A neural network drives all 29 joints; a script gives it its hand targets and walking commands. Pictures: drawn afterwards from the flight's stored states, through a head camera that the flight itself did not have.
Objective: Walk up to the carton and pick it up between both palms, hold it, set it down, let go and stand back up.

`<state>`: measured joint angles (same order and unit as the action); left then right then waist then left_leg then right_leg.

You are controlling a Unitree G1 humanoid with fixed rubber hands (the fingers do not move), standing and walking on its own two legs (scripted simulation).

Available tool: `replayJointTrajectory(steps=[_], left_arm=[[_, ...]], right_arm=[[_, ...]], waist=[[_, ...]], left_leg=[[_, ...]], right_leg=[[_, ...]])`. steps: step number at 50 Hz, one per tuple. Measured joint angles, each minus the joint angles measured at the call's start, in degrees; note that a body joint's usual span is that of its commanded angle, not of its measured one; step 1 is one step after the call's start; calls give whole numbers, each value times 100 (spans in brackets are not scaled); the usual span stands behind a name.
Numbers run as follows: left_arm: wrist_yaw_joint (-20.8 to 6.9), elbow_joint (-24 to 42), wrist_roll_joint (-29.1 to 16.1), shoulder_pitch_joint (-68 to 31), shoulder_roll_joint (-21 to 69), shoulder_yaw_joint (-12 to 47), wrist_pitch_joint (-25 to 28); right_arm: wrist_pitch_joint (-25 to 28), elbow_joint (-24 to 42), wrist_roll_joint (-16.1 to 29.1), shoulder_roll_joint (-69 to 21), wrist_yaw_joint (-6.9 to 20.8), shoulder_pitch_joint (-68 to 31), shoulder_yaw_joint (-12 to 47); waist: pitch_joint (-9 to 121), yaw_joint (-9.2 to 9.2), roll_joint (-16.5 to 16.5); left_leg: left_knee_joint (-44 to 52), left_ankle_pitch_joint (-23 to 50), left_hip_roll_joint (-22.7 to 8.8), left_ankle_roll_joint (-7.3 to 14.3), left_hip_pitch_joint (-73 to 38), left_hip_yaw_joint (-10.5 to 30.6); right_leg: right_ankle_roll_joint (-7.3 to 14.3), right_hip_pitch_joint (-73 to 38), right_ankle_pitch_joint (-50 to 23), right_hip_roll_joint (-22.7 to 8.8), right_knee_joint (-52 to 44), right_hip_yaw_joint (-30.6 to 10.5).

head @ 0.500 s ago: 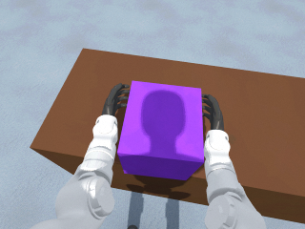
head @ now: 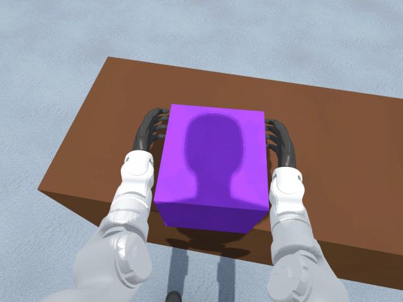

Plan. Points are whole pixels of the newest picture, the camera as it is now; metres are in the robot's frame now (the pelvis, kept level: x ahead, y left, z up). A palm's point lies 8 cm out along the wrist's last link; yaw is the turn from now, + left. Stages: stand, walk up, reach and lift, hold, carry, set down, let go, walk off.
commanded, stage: set down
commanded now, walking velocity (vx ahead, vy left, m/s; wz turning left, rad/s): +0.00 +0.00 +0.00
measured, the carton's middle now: (211, 172) +0.40 -0.01 -0.05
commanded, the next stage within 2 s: none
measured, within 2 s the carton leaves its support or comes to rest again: neither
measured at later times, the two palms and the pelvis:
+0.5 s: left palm (143, 146) +0.43 +0.14 +0.01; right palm (284, 160) +0.40 -0.15 +0.01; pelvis +0.00 +0.00 +0.00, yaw +0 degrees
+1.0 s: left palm (145, 145) +0.44 +0.14 +0.00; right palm (281, 159) +0.41 -0.15 +0.00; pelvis +0.00 +0.00 +0.00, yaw -3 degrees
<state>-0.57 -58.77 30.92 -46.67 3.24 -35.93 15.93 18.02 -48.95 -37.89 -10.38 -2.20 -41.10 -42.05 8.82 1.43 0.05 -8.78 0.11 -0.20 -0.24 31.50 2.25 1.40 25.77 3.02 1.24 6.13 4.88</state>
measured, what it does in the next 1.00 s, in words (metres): stands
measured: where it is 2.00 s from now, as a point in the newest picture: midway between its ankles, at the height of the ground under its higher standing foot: outside the picture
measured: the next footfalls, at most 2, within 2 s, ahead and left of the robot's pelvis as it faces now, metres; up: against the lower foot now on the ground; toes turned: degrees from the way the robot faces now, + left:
none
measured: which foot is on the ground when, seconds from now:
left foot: down 0.00-1.00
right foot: down 0.00-1.00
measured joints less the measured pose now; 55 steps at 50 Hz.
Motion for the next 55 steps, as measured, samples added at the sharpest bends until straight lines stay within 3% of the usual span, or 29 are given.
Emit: replayJointTrajectory(steps=[25,40,45,51,55], left_arm=[[-238,284,139,-20,103,-195,-89],[-249,281,49,-10,70,-189,-48],[-36,-45,-311,-21,-134,43,105],[352,-848,-1339,-209,-643,855,424],[426,-1284,-1683,-415,-822,1109,610]], right_arm=[[-78,332,-99,-114,167,3,-122],[-94,324,117,-120,172,8,-22],[-48,-73,553,18,22,-67,273],[4,-998,1796,465,-344,-407,1247],[105,-1392,2248,676,-462,-632,1642]], waist=[[-196,-31,14],[-219,-45,49],[-48,-52,85],[292,-75,94],[463,-75,50]], left_leg=[[57,34,-2,-9,-112,10],[53,23,-10,-4,-109,-38],[-18,-8,-33,2,85,-129],[-335,-129,-79,28,658,-305],[-537,-203,-82,52,1008,-351]], right_leg=[[5,-82,4,3,10,1],[1,-42,13,5,49,-54],[1,207,29,17,162,-148],[-14,861,98,43,514,-329],[-37,1223,150,41,707,-384]])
